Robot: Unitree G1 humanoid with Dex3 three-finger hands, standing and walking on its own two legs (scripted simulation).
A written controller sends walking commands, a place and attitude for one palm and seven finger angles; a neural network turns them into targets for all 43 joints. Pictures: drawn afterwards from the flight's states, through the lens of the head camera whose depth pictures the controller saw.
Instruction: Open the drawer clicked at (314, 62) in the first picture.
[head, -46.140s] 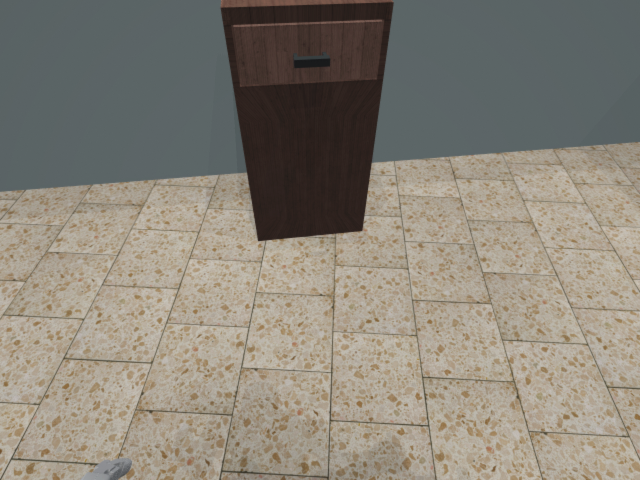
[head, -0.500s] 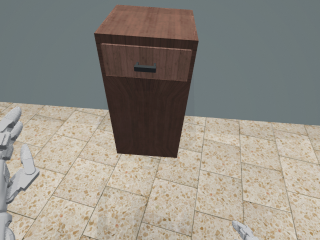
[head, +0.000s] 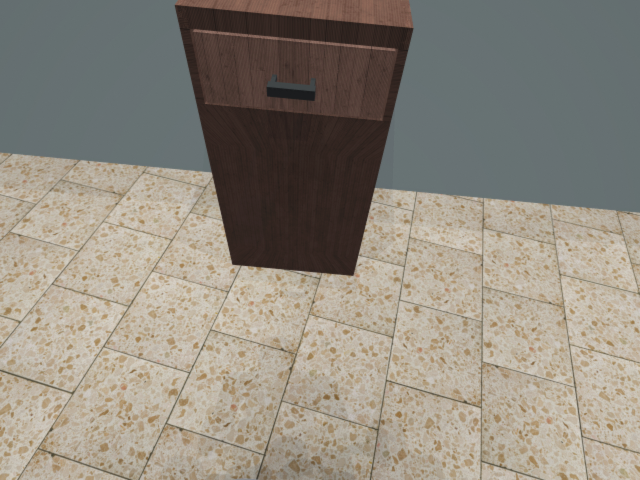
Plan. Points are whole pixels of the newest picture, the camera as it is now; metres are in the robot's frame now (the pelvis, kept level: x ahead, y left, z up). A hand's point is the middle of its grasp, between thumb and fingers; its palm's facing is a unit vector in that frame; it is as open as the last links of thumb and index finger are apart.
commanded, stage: let the arm hang, fingers relaxed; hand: left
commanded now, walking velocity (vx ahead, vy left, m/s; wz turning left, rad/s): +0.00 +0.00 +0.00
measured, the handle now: (292, 85) +0.84 +0.09 +0.01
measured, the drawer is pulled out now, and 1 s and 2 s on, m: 0.00 0.00 0.00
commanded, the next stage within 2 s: look to check the result in 0.70 s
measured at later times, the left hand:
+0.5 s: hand out of the picture +0.05 +0.22 -0.15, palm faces -0.03 -0.96 -0.28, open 7.4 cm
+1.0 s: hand out of the picture +0.08 +0.24 -0.15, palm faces -0.04 -0.95 -0.31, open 7.4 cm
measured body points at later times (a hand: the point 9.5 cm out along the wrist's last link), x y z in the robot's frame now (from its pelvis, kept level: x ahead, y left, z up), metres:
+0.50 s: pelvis +0.00 +0.01 +0.01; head +0.01 +0.00 +0.46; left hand +0.06 +0.27 -0.13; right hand +0.04 -0.26 -0.14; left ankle +0.02 +0.12 -0.73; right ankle -0.01 -0.11 -0.73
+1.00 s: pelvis +0.01 +0.01 +0.02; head +0.03 +0.00 +0.46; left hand +0.08 +0.29 -0.13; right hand +0.06 -0.28 -0.13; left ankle +0.02 +0.12 -0.73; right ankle -0.01 -0.11 -0.73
